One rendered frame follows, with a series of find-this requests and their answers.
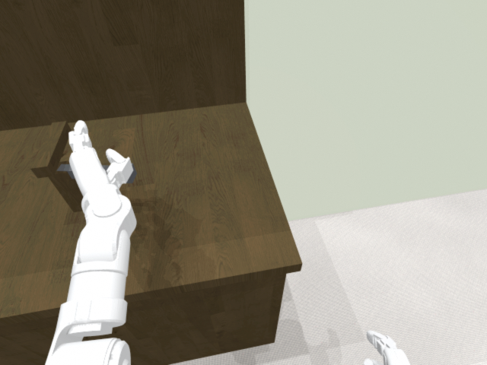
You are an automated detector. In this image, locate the right robot hand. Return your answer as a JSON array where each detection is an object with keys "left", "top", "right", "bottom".
[{"left": 364, "top": 330, "right": 410, "bottom": 365}]

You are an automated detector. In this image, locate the counter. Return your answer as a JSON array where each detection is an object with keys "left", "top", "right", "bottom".
[{"left": 0, "top": 0, "right": 302, "bottom": 365}]

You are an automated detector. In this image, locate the left robot upper arm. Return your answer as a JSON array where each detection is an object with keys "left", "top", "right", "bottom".
[{"left": 48, "top": 338, "right": 131, "bottom": 365}]

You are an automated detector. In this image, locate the tap lever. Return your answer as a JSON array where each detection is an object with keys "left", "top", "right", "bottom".
[{"left": 57, "top": 163, "right": 137, "bottom": 183}]

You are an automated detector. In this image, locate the left robot hand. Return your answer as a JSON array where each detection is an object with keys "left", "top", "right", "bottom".
[{"left": 68, "top": 120, "right": 133, "bottom": 197}]

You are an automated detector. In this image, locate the left robot forearm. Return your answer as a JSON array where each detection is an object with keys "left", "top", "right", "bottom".
[{"left": 45, "top": 184, "right": 137, "bottom": 365}]

